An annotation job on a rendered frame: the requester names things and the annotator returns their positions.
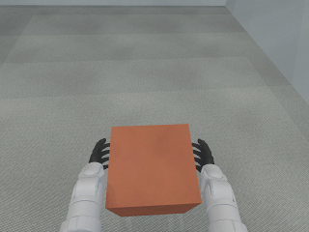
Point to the carton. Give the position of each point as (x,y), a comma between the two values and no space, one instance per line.
(151,171)

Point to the left robot forearm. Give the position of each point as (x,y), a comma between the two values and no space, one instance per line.
(86,200)

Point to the right robot hand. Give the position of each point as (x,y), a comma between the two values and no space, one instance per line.
(205,154)

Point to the right robot forearm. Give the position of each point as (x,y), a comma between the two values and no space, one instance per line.
(220,202)

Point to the left robot hand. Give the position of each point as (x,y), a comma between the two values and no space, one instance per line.
(97,153)

